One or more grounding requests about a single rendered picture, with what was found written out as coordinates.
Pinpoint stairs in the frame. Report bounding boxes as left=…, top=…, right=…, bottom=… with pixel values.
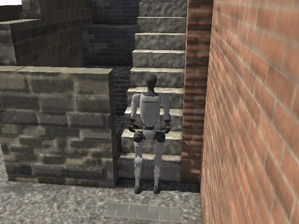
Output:
left=118, top=0, right=187, bottom=182

